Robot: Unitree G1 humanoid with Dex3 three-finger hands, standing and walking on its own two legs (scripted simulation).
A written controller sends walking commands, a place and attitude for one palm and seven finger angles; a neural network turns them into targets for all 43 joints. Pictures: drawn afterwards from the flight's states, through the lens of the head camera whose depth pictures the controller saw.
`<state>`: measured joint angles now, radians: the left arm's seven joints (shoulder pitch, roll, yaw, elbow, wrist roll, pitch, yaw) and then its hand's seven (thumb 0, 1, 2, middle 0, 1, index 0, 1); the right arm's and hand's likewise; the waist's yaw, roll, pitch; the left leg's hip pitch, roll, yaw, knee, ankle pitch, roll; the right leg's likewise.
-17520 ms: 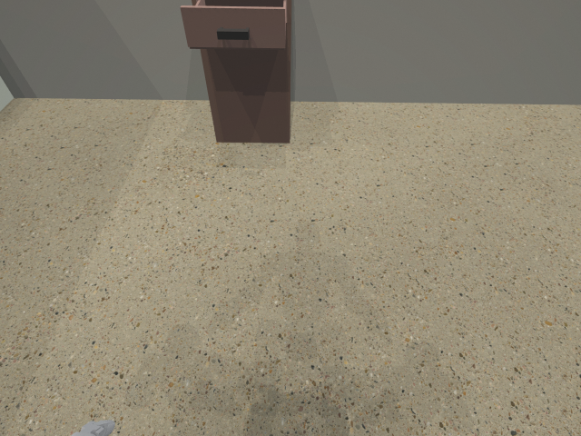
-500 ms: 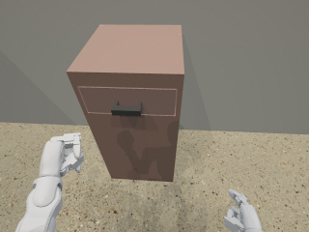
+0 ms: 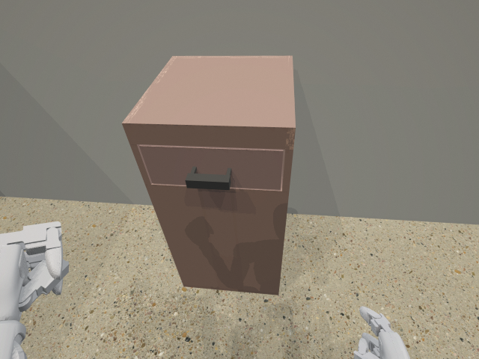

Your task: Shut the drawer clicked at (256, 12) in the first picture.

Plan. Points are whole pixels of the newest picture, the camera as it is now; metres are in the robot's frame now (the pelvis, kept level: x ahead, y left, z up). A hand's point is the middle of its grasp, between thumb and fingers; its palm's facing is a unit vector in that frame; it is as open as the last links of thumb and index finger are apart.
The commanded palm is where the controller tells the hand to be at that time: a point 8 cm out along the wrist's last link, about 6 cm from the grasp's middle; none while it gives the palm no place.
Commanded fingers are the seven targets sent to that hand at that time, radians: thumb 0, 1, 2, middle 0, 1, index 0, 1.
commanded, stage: draw the hand back to the body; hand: left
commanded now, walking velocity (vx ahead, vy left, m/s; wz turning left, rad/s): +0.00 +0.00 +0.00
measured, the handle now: (210, 175) +0.57 +0.16 -0.04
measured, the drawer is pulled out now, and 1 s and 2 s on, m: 0.00 0.00 0.00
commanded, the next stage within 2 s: step back with the hand held close in 0.08 s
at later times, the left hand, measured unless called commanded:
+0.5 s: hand (72, 273) +0.17 +0.24 +0.15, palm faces +0.29 -0.83 -0.48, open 3.2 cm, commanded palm +0.11 +0.29 +0.17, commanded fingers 0.00 0.90 0.90 -1.40 -1.60 -1.40 -1.60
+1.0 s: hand (24, 323) +0.11 +0.26 +0.15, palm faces +0.35 -0.82 -0.46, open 3.2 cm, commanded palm +0.05 +0.30 +0.17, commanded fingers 0.00 0.90 0.90 -1.40 -1.60 -1.40 -1.60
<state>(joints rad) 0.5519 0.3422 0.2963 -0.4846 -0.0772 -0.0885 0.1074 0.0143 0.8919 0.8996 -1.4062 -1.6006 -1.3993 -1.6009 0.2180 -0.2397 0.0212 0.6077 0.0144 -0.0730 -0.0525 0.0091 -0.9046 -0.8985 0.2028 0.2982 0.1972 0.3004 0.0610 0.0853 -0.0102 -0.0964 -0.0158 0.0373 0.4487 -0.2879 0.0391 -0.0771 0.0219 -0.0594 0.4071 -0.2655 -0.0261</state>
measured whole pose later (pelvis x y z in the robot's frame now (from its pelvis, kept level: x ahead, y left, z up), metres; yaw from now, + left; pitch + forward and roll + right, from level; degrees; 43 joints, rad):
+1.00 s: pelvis -0.08 +0.02 -0.01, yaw +0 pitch +1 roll -3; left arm 0.62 0.38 0.36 -0.60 -0.02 -0.24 0.15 0.01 0.89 0.90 -1.41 -1.60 -1.40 -1.60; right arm 0.20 -0.22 -0.01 0.55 0.00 -0.03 -0.06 0.01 -0.90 -0.90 0.21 0.30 0.20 0.30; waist 0.00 0.03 0.03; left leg -0.40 -0.01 0.04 0.60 -0.22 0.07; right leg -0.35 0.02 -0.07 0.49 -0.16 0.00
